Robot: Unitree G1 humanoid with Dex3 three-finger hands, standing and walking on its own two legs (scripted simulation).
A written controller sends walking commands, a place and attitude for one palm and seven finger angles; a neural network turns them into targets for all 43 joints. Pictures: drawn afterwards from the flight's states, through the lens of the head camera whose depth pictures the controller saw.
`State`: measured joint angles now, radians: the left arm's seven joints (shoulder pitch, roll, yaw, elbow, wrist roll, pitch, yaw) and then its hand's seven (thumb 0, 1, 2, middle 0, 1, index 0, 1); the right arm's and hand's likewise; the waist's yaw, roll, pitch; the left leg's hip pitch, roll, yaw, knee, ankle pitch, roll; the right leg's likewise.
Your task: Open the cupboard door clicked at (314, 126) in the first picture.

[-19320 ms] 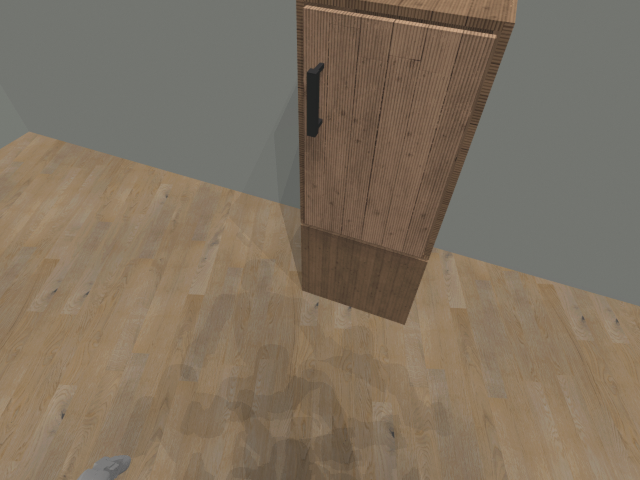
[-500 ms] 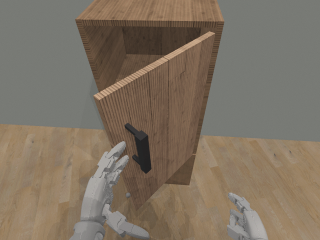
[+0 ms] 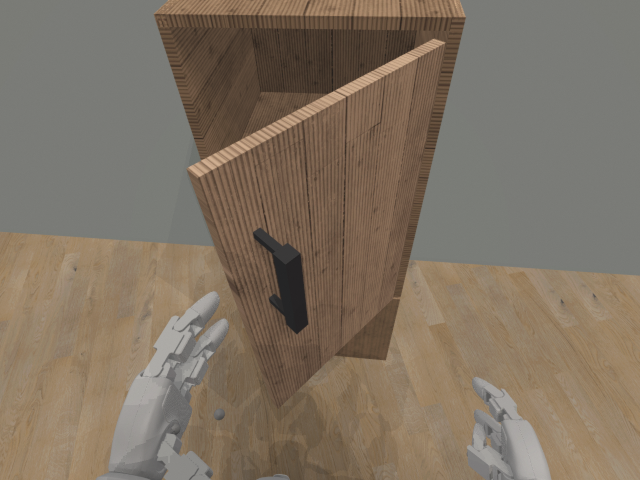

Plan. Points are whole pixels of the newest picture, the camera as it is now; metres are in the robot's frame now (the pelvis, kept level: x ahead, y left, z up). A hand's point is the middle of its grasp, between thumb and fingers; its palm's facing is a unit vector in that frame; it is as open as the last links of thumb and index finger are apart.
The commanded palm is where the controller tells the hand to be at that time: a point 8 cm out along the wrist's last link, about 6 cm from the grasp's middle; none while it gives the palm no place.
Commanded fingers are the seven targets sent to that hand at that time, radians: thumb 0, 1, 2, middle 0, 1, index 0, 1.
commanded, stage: draw the hand back to the body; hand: left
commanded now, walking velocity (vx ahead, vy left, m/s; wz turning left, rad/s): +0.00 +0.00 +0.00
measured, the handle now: (281, 283) +0.32 +0.07 +0.10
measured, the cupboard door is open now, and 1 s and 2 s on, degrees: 51 51 51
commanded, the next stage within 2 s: step back with the hand held close in 1.52 s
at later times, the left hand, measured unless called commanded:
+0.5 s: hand (118, 383) +0.18 +0.20 +0.14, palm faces +0.05 -0.99 -0.15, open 16.0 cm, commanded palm +0.15 +0.24 +0.16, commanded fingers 0.00 -0.19 0.44 -0.16 -0.30 -0.16 -0.30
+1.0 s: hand (19, 325) +0.21 +0.27 +0.19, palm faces +0.37 -0.84 -0.39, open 10.8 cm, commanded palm +0.16 +0.32 +0.20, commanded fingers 0.00 0.69 0.81 -0.19 -0.30 -0.19 -0.30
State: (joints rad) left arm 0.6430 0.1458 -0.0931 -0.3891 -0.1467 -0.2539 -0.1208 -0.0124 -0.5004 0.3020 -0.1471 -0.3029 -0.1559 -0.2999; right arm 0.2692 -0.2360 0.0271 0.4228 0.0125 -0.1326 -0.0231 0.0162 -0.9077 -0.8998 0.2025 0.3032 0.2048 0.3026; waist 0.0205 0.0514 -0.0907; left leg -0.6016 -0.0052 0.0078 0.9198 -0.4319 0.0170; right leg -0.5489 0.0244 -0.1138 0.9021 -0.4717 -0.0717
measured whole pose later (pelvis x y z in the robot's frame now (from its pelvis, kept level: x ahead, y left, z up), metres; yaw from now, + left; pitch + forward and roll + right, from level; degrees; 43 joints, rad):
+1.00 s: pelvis +0.02 +0.04 +0.05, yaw -1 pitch -4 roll -1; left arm 0.52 0.32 0.24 -0.43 -0.04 -0.06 0.12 0.00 0.35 0.67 -0.18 -0.30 -0.19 -0.30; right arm 0.19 -0.22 0.06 0.62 -0.01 -0.10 -0.07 0.02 -0.91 -0.90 0.21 0.30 0.21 0.30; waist 0.07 0.05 0.02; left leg -0.11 -0.05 0.04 0.42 -0.24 0.06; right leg -0.06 0.01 -0.06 0.39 -0.26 -0.01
